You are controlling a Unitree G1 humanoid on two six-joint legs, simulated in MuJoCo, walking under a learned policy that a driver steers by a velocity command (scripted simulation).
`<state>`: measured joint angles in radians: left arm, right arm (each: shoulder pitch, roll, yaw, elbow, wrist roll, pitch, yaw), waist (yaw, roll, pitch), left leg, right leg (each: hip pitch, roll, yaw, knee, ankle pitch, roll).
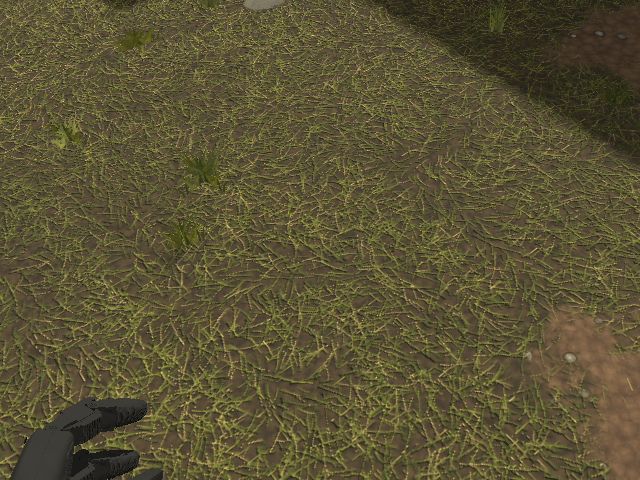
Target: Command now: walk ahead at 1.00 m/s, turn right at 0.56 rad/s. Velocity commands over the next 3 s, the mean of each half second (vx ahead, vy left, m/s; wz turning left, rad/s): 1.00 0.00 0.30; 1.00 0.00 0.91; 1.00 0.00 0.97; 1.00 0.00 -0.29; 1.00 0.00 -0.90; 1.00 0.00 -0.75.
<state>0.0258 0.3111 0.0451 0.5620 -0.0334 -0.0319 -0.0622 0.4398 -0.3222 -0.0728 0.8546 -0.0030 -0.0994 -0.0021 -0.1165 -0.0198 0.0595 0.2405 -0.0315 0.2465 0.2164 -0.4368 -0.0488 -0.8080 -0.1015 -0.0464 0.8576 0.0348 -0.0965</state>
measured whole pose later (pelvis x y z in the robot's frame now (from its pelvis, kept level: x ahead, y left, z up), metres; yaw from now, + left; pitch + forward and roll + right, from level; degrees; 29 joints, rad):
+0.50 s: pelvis +0.46 +0.00 +0.00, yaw +11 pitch -1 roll -2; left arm 0.40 0.24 0.05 0.83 0.02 -0.10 0.02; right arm 0.14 -0.28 -0.04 0.75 0.05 -0.06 0.07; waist 0.05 0.02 0.04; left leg -0.76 0.06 0.09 0.75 0.16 0.09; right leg 0.29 0.07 -0.28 0.21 -0.46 -0.01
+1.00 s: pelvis +0.92 +0.10 -0.01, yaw +41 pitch +2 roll -3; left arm 0.00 0.26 0.04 0.54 -0.03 -0.15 0.00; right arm 0.39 -0.31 -0.09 0.74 0.03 -0.04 -0.01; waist -0.08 0.04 0.02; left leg -0.11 -0.12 -0.31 0.91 -0.56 0.09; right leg -0.52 0.04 0.09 0.59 -0.12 0.06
